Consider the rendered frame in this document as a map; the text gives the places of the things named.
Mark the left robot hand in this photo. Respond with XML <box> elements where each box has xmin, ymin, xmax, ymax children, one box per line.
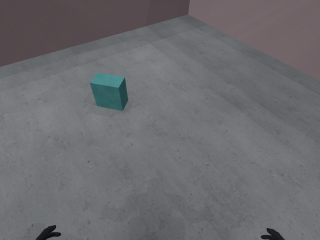
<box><xmin>36</xmin><ymin>225</ymin><xmax>61</xmax><ymax>240</ymax></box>

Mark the right robot hand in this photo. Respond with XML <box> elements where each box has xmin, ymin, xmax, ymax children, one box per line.
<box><xmin>261</xmin><ymin>228</ymin><xmax>285</xmax><ymax>240</ymax></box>

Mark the carton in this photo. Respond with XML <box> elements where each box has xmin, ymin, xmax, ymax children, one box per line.
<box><xmin>90</xmin><ymin>73</ymin><xmax>128</xmax><ymax>111</ymax></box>

